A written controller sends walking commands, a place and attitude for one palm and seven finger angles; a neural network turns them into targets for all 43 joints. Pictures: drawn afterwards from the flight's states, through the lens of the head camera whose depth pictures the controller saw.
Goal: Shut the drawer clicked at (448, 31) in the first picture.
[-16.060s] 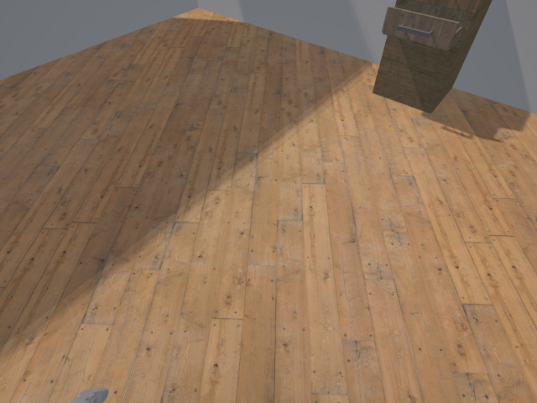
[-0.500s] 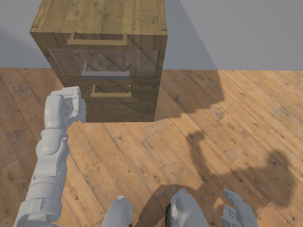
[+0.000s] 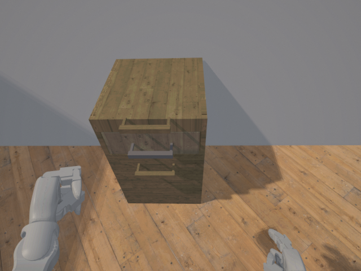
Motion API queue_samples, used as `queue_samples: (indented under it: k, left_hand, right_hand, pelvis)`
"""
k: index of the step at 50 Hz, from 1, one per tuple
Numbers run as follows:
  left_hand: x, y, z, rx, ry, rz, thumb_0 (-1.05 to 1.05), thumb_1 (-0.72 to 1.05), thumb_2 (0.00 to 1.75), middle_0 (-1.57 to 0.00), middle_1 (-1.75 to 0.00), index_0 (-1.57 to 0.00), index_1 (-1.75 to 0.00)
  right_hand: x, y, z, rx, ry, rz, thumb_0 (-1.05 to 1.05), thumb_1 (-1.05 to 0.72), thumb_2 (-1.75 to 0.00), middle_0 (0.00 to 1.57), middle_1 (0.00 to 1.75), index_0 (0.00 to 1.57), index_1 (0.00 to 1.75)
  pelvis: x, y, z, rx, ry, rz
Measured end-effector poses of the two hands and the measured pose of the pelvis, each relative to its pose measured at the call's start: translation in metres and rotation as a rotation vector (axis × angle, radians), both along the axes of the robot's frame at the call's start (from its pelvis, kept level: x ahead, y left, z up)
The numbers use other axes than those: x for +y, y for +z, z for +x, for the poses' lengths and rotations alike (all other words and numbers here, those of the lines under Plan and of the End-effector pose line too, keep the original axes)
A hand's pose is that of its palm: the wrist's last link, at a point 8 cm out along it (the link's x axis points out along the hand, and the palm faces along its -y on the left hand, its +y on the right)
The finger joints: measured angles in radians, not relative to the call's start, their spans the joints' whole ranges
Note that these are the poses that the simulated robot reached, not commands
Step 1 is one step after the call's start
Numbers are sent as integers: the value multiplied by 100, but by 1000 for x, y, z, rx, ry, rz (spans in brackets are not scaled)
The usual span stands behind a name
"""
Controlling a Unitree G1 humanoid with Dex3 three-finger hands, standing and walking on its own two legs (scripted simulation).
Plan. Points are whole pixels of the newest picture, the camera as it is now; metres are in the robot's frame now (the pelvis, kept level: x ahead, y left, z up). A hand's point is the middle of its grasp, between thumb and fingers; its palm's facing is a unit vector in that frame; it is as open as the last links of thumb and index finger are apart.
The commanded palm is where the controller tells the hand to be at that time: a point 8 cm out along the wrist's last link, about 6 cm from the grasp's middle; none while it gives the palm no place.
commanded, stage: draw the hand back to the body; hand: left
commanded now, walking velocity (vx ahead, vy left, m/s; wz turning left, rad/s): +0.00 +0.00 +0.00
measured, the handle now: (151, 150) +0.59 +0.17 -0.21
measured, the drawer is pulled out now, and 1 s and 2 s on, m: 0.00 0.00 0.00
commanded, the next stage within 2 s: step back with the hand held close in 0.44 s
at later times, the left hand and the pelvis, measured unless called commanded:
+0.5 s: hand (29, 213) +0.17 +0.24 +0.17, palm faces +0.43 -0.81 -0.39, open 3.2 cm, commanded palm +0.12 +0.27 +0.19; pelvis -0.01 -0.01 +0.01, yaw -1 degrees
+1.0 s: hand (9, 228) +0.14 +0.25 +0.17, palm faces +0.34 -0.79 -0.51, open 3.2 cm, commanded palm +0.08 +0.29 +0.19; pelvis -0.05 +0.01 +0.01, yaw -2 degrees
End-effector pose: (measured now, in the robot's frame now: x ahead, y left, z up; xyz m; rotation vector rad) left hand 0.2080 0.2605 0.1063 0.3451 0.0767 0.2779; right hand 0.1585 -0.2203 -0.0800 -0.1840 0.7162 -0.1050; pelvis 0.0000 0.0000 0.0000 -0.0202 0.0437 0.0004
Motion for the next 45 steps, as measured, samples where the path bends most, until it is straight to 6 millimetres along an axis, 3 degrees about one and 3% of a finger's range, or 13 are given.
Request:
queue_samples:
  k: [16,26,34,40,45]
  left_hand:
    - [15,101,-76,-275,81,212,2,89,90,-140,-160,-140,-160]
    - [13,81,-82,-239,91,148,1,89,90,-141,-160,-140,-160]
    - [17,94,-81,-306,54,213,2,89,90,-141,-160,-140,-160]
    - [18,88,-78,-255,-8,237,1,89,90,-141,-160,-140,-160]
    - [21,86,-87,-231,-42,263,1,89,90,-141,-160,-140,-160]
  right_hand:
    - [7,20,21,-136,69,19,1,-91,-90,20,30,20,30]
    - [2,18,0,-121,53,5,1,-91,-90,20,30,20,30]
    - [-9,17,-24,-73,4,-14,1,-90,-90,20,30,20,30]
    - [-21,13,-48,0,-70,-42,1,-91,-90,20,30,20,30]
    - [-22,10,-63,37,-106,-54,1,-91,-90,20,30,20,30]
  pelvis:
    - [-4,10,-1,-91,-3,-1]
    - [-6,11,-14,-115,-10,5]
    - [-4,12,-24,-91,-24,1]
    - [5,14,-35,-54,-35,14]
    - [11,13,-43,-43,-32,20]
